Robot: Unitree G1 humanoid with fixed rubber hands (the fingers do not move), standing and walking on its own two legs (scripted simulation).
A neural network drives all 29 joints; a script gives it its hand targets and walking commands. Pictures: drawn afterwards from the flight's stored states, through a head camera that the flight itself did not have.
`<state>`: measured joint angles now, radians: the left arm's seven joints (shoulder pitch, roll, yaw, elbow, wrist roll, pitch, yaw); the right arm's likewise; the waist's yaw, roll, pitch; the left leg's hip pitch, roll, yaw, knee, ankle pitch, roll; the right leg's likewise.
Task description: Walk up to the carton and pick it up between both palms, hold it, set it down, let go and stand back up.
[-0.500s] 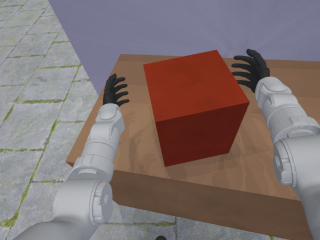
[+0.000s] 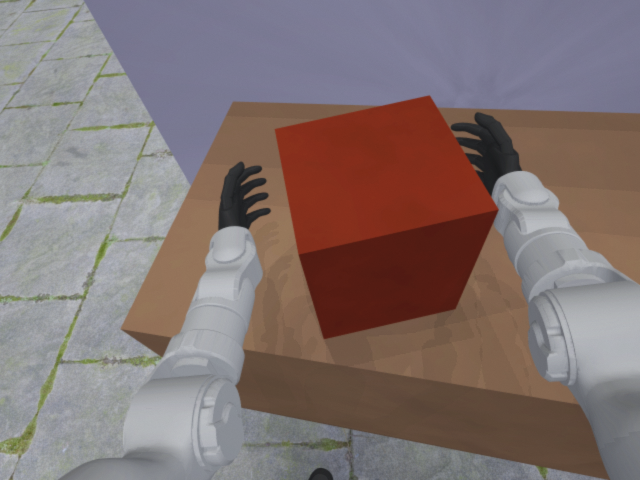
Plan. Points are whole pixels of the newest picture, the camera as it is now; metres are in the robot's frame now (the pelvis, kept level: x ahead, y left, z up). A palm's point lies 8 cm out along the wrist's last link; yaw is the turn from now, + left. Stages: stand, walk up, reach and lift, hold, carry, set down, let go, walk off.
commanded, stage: reach and lift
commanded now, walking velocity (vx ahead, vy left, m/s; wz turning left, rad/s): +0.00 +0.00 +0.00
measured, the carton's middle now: (372, 226) +0.45 +0.07 +0.01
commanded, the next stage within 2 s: none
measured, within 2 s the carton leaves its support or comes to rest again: neither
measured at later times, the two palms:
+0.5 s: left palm (224, 247) +0.34 +0.24 +0.06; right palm (456, 168) +0.49 -0.02 +0.11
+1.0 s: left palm (228, 251) +0.34 +0.23 +0.06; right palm (460, 174) +0.48 -0.03 +0.10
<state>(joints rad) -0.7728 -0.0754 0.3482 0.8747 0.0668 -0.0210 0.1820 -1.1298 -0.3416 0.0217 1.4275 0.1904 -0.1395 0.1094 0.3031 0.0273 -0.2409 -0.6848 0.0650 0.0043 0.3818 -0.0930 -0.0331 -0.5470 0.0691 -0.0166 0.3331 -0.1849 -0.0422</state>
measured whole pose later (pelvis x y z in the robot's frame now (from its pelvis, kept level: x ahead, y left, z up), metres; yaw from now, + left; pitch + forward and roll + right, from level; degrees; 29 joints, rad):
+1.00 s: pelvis +0.01 -0.02 +0.01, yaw +4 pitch +15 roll +0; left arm -0.66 -0.27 0.69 0.56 0.49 0.10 0.09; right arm -1.03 -0.05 -0.58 1.22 -0.38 -0.15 0.12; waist 0.21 -0.06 -0.13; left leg -0.48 0.07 0.14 0.29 -0.06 -0.01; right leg -0.35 0.05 -0.07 0.30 -0.21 -0.07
